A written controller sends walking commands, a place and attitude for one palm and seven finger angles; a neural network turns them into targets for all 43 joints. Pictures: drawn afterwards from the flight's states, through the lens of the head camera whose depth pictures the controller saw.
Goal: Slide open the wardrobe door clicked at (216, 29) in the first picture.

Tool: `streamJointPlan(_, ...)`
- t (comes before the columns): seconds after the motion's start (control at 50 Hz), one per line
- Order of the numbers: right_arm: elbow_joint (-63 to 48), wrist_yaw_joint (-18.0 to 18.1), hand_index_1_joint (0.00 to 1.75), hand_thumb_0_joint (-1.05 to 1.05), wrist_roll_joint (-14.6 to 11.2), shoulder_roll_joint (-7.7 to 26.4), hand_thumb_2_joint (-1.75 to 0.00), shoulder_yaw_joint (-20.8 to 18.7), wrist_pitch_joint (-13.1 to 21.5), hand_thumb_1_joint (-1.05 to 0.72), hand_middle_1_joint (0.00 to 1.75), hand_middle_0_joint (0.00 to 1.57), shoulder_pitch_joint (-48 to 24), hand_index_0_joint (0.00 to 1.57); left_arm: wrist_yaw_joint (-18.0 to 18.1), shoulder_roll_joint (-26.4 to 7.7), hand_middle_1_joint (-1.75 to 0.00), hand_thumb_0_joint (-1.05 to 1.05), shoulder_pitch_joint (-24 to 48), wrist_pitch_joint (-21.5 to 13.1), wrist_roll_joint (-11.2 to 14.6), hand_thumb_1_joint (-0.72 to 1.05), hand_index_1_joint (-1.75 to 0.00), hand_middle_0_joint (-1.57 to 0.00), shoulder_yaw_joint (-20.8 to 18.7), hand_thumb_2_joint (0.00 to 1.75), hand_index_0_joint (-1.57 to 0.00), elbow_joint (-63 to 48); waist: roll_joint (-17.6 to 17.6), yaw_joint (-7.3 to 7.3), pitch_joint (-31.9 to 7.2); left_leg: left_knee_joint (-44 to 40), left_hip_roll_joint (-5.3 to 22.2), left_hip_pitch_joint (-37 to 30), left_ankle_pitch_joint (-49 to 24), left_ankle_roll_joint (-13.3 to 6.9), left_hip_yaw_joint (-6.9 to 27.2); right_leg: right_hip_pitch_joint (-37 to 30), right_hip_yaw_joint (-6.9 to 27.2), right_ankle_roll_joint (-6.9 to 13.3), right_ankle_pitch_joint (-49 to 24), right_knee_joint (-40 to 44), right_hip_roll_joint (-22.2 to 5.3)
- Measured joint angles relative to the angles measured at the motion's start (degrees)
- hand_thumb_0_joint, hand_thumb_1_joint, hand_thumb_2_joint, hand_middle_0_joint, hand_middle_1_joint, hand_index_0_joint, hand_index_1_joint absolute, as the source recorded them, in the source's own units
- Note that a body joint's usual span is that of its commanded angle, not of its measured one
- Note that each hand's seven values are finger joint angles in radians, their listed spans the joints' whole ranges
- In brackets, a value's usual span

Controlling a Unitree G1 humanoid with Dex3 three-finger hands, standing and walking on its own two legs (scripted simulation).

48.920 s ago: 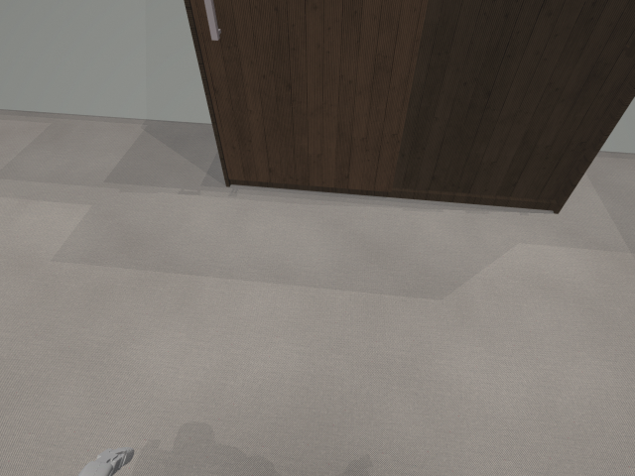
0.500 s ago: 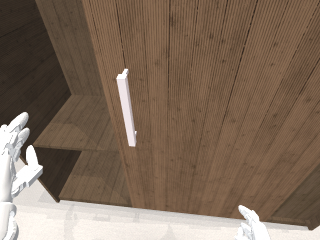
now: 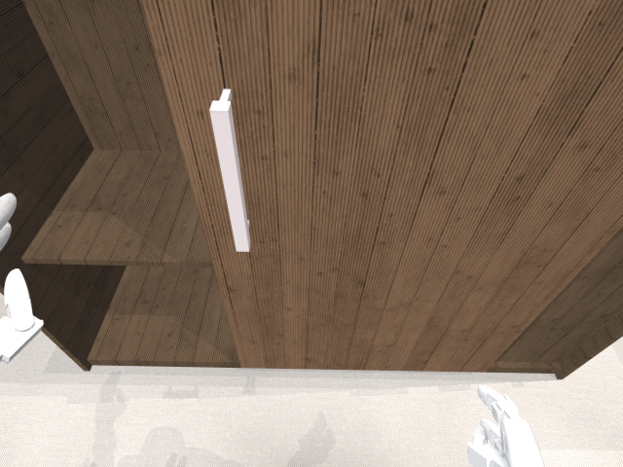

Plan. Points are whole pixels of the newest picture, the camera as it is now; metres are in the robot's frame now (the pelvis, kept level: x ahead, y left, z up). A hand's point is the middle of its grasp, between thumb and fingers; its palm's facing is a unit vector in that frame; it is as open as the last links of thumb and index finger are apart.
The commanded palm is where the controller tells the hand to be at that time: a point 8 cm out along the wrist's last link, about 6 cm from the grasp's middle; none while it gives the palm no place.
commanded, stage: step back with the hand held close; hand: left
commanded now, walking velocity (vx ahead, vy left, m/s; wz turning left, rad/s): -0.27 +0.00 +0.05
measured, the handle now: (236, 180) +0.50 +0.16 +0.09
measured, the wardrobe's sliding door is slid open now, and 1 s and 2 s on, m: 0.50 0.50 0.50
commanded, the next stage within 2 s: stop stepping back and stand still in 0.86 s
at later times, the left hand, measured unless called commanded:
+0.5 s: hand out of the picture +0.12 +0.28 +0.17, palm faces +0.53 -0.71 -0.47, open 7.4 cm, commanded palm +0.05 +0.31 +0.18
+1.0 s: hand out of the picture +0.06 +0.25 +0.18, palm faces +0.39 -0.83 -0.41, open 7.4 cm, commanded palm +0.00 +0.29 +0.18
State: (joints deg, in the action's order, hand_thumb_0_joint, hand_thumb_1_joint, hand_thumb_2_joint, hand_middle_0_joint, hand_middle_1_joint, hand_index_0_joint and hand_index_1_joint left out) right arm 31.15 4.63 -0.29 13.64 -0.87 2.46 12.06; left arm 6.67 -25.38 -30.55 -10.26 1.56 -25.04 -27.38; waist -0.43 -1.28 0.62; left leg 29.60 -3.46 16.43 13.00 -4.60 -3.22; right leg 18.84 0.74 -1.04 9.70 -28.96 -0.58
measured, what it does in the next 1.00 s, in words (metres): walks backwards: right foot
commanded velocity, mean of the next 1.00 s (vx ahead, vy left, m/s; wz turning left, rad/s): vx -0.32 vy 0.00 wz -0.02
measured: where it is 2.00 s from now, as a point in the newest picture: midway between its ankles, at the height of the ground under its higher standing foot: outside the picture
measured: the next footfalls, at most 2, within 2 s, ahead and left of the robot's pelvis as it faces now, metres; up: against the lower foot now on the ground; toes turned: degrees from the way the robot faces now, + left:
right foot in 0.92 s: -0.28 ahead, -0.15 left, -0.01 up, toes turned -2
left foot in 1.06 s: -0.07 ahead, +0.06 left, +0.00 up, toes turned -4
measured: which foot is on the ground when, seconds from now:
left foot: down 0.00-0.90, up 0.92-1.00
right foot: down 0.00-0.60, up 0.62-0.90, down 0.92-1.00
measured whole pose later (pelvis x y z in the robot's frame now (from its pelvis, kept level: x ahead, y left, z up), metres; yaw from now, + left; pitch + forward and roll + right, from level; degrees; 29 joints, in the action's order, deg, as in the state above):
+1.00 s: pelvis -0.16 +0.00 -0.01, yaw -4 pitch +4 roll -2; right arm 38.7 2.9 0.8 9.1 0.8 10.0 8.0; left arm 6.3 -25.1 -22.5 -16.4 1.0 -22.2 -29.4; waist -3.0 -5.5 -1.6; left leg 51.5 -0.5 37.3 22.7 2.3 -4.3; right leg 2.7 2.6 -2.4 24.9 -24.3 -1.4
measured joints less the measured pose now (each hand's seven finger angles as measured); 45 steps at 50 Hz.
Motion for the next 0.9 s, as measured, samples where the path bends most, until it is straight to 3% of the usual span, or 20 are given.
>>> streamJointPlan(0.2, 0.37, -0.41, 0.3, 0.01, 0.04, -0.19, -0.9, 0.59, 1.93, -0.9, 0.3, 0.21, 1.05, 0.21, 0.77, 4.82, -0.3, 0.01, 4.89, -1.69, -2.71, 0.88, -0.3, -0.21, 1.04, 0.9, -0.22, 3.29, 0.26, -0.44, 0.07, 7.7, -0.01, 5.57, 4.08, -0.92, 0.26, 4.07, -0.21, -0.08, 0.35, -4.8, 0.08)
streamJointPlan(0.32, 0.48, -0.62, 0.3, 0.01, 0.69, -0.92, -0.9, 0.85, 3.76, -0.9, 0.3, 0.21, 2.73, 0.21, 0.8, 3.19, -0.3, 0.02, 5.76, -3.75, -3.56, 0.88, -0.3, -0.21, 0.36, 0.9, -0.22, 0.1, -0.82, 1.18, 1.91, 8.75, -0.15, 7.71, -0.67, -0.71, 1.48, 5.16, 1.48, -0.32, 2.51, -9.05, 1.55)
streamJointPlan(0.4, 1.33, -1.12, 0.3, 0.01, 0.7, -1.24, -0.9, 0.45, 4.22, -0.9, 0.3, 0.21, 3.0, 0.21, 0.52, 1.71, -0.3, 0.01, 4.21, -5.64, -3.67, 0.88, -0.3, -0.21, -2.73, 0.9, -0.22, -0.8, -0.05, 0.67, 1.68, 11.18, 0.87, 9.25, 1.89, -0.57, 1.4, 4.41, 2.37, -0.47, 4.89, -9.94, 2.71)
streamJointPlan(0.52, 3.22, -2.0, 0.3, 0.01, 0.73, -0.94, -0.9, -0.37, 4.39, -0.9, 0.3, 0.21, 1.13, 0.21, 0.89, 1.87, -0.3, 0.01, 5.41, -6.22, -1.8, 0.88, -0.3, -0.21, -1.63, 0.9, -0.22, -1.01, -0.83, 0.56, 2.43, 12.17, 0.64, 11.68, 7.66, 2.82, 1.47, 5.71, 1.82, -0.11, 2.16, -8.0, 1.84)
streamJointPlan(0.56, 3.28, -2.0, 0.3, 0.01, 0.61, -0.73, -0.9, -0.38, 4.12, -0.9, 0.3, 0.21, 0.37, 0.21, 1.02, 1.71, -0.3, 0.01, 5.66, -5.97, -1.61, 0.88, -0.3, -0.21, -0.55, 0.9, -0.22, -1.86, -1.58, 1.08, 2.97, 10.56, 0.68, 11.81, 4.44, 2.68, 0.89, 6.14, 1.58, -0.58, 1.38, -7.71, 1.27)
streamJointPlan(0.6, 2.44, -1.62, 0.3, 0.01, 0.46, -0.53, -0.9, -0.3, 4.22, -0.9, 0.3, 0.21, -0.11, 0.21, 0.96, 1.06, -0.3, 0.01, 5.03, -5.85, -1.63, 0.88, -0.3, -0.21, -0.41, 0.9, -0.22, -3.19, -1.83, 1.42, 3.39, 8.77, 1.15, 12.04, -2.68, 0.5, 0.27, 7.26, 1.58, -0.74, 2.11, -8.85, 1.53)
streamJointPlan(0.64, 2.25, -1.15, 0.3, 0.01, 0.8, -0.76, -0.9, -0.72, 5.15, -0.9, 0.3, 0.21, -0.89, 0.21, 0.67, 0.46, -0.3, 0.01, 4.69, -5.98, -2.17, 0.88, -0.3, -0.21, -1.05, 0.9, -0.22, -3.46, -0.9, 1.59, 4.15, 8.96, 2.13, 12.48, -5.57, -1.34, 0.46, 9.41, 2.44, -0.71, 8.12, -18.63, 3.68)
streamJointPlan(0.68, 3.16, -1.19, 0.3, 0.01, 1.12, -1.59, -0.9, -1.22, 5.99, -0.9, 0.3, 0.21, -1.3, 0.21, 0.3, 0.06, -0.3, 0.01, 4.81, -5.94, -2.56, 0.88, -0.3, -0.21, -1.85, 0.9, -0.22, -2.71, 0.32, 1.47, 3.81, 7.58, 3.12, 12.38, -5.5, -1.46, 1.33, 9.68, 2.66, -0.65, 11.79, -31.2, 6.2)
streamJointPlan(0.72, 4.16, -1.51, 0.3, 0.01, 1.22, -2.49, -0.9, -1.39, 6.74, -0.9, 0.3, 0.2, -0.96, 0.21, 0.29, -0.2, -0.3, 0.01, 4.96, -5.59, -2.11, 0.88, -0.3, -0.22, -2.73, 0.9, -0.22, -2.48, 1.23, 0.77, 2.15, 4.06, 4.4, 12.33, -7.54, -1.1, 1.72, 6.73, 1.45, -0.63, 14.11, -36.33, 7.37)
streamJointPlan(0.76, 5.09, -1.92, 0.3, 0.01, 1.02, -3.33, -0.9, -1.16, 7.53, -0.9, 0.3, 0.2, -0.52, 0.21, 0.98, -0.07, -0.3, 0.01, 4.89, -5.39, -1.15, 0.88, -0.3, -0.22, -3.2, 0.9, -0.22, -2.9, 1.32, -0.47, -0.05, -0.51, 5.41, 12.33, -10.36, -0.49, 1.38, 1.52, -0.42, -0.1, 17.27, -32.94, 6.85)
streamJointPlan(0.82, 5.97, -2.28, 0.3, 0.01, 0.77, -4.31, -0.9, -0.36, 8.57, -0.9, 0.3, 0.21, -0.9, 0.21, 1.84, 1.28, -0.3, 0.01, 5.05, -4.87, 0.3, 0.88, -0.3, -0.21, -2.64, 0.9, -0.22, -3.48, 0.87, -2.17, -2.81, -7.83, 6.25, 12.42, -13.86, 1.06, 0.25, -7.2, -3.07, 1.41, 21.83, -19.05, 5.63)
streamJointPlan(0.86, 5.96, -2.4, 0.3, 0.01, 1.09, -4.6, -0.9, 0.05, 9.1, -0.9, 0.3, 0.21, -2.05, 0.21, 1.89, 2.34, -0.3, 0.01, 6.12, -4.77, 0.93, 0.88, -0.3, -0.21, -1.44, 0.9, -0.21, -3.01, 0.91, -2.9, -3.61, -11.84, 6.59, 12.99, -15.93, 3.26, -0.61, -12.57, -4.33, 2.96, 22.63, -6.64, 5.12)
streamJointPlan(0.9, 5.3, -2.63, 0.3, 0.01, 1.3, -5.04, -0.9, 0.76, 9.15, -0.9, 0.3, 0.21, -4.18, 0.21, 2.07, 1.52, -0.3, 0.01, 6.78, -5.02, 0.99, 0.89, -0.3, -0.21, -1.4, 0.9, -0.21, -3.3, -1.82, -4.58, -3.3, -8.97, 5.65, 16.32, -12.44, 6.26, -3.11, -15.87, -1.85, 5.76, 17.41, 5.78, 1.72)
